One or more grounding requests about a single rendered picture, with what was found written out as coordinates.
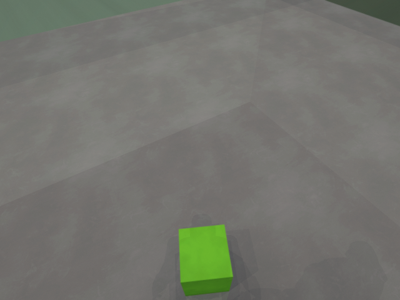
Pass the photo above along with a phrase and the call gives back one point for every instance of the carton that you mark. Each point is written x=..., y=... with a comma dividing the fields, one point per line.
x=205, y=265

